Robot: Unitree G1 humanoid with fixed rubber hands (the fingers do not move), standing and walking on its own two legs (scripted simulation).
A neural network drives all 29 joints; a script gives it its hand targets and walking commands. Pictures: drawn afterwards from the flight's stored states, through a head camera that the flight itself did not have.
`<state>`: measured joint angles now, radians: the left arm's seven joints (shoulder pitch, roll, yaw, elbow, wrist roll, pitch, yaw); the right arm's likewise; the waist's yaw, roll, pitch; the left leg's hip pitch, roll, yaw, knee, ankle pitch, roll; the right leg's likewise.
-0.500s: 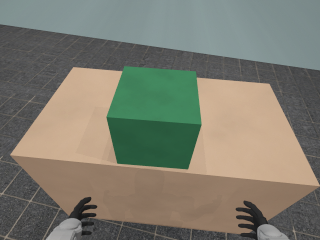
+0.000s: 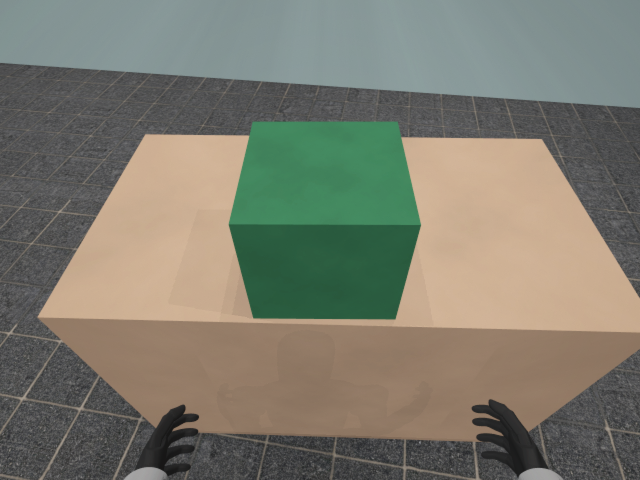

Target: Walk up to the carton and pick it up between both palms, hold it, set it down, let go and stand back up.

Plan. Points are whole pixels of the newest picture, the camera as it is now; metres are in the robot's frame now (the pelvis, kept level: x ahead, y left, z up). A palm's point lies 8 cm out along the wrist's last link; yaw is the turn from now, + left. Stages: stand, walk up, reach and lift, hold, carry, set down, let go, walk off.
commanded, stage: let go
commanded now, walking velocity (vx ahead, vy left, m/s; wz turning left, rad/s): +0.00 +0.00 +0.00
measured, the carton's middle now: (324, 221) +0.50 +0.01 +0.01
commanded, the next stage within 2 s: stand in 0.06 s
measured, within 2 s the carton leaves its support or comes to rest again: neither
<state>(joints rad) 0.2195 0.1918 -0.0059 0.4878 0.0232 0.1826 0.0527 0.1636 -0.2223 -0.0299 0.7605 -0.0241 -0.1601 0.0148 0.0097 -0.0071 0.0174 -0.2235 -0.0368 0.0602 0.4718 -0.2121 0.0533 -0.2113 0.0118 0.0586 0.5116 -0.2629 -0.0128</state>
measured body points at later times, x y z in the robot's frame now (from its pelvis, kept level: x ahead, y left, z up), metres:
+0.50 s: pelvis +0.07 +0.00 +0.00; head +0.06 +0.01 +0.45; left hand +0.13 +0.24 -0.13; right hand +0.14 -0.24 -0.13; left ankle +0.03 +0.09 -0.74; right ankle +0.01 -0.12 -0.74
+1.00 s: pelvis +0.04 +0.01 +0.01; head +0.03 +0.01 +0.46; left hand -0.01 +0.22 -0.15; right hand +0.02 -0.22 -0.15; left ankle +0.03 +0.09 -0.74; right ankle +0.01 -0.12 -0.74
